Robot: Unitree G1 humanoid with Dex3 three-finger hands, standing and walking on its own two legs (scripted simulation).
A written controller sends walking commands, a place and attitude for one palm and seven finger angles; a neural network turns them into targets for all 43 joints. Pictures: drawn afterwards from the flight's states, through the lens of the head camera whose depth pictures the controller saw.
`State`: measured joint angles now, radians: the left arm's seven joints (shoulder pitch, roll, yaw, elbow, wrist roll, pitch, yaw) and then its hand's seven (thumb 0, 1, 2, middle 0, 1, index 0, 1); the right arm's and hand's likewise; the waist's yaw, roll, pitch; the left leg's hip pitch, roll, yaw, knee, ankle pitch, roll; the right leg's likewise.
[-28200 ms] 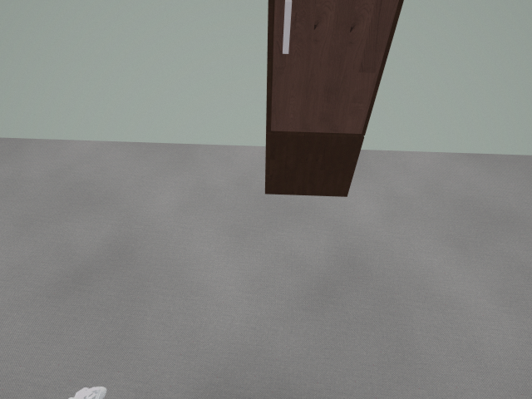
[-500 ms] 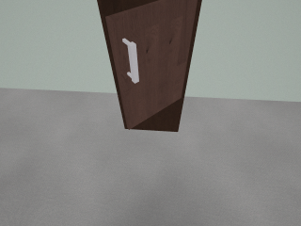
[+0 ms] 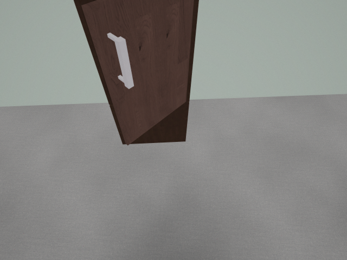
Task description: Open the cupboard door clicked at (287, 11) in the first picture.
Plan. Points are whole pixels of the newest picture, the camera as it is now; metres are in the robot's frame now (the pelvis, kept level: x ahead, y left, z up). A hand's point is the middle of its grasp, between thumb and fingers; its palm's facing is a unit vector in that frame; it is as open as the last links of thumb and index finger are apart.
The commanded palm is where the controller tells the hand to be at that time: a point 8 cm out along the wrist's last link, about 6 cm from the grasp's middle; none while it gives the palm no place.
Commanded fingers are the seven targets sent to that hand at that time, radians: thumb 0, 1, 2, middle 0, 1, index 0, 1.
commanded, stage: walk to a spot facing it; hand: left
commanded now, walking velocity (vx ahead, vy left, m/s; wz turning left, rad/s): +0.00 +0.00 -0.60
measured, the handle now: (120, 62) +0.61 +0.20 +0.10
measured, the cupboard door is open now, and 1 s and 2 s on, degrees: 42 42 42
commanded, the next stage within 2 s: none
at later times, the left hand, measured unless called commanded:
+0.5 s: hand out of the picture +0.08 +0.19 -0.16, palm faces -0.19 -0.95 -0.25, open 7.4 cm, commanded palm none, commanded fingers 0.00 0.90 0.90 -0.20 -0.30 -0.20 -0.30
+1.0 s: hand (129, 238) +0.19 +0.14 -0.18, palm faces -0.53 -0.82 -0.24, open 7.4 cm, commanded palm none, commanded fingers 0.00 0.90 0.90 -0.20 -0.30 -0.20 -0.30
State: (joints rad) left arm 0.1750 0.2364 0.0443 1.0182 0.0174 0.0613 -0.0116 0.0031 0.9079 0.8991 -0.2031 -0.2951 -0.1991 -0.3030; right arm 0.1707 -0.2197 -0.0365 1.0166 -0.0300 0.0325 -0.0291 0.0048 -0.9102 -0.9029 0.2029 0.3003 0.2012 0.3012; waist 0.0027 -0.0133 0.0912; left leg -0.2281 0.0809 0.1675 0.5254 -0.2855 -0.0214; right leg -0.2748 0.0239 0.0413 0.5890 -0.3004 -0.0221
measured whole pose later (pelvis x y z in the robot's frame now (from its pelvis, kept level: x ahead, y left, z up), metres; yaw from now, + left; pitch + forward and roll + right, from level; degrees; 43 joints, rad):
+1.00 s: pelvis +0.00 +0.00 -0.01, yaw -33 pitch +1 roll +0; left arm 0.16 0.26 0.07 0.90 0.02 0.06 -0.01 0.00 0.91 0.90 -0.20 -0.30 -0.20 -0.30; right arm 0.19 -0.27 -0.05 0.88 -0.01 0.02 -0.03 0.01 -0.91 -0.90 0.20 0.30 0.20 0.30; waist -0.01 -0.03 0.10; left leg -0.34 0.05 0.04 0.66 -0.40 -0.04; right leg -0.38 0.03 0.11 0.63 -0.28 0.02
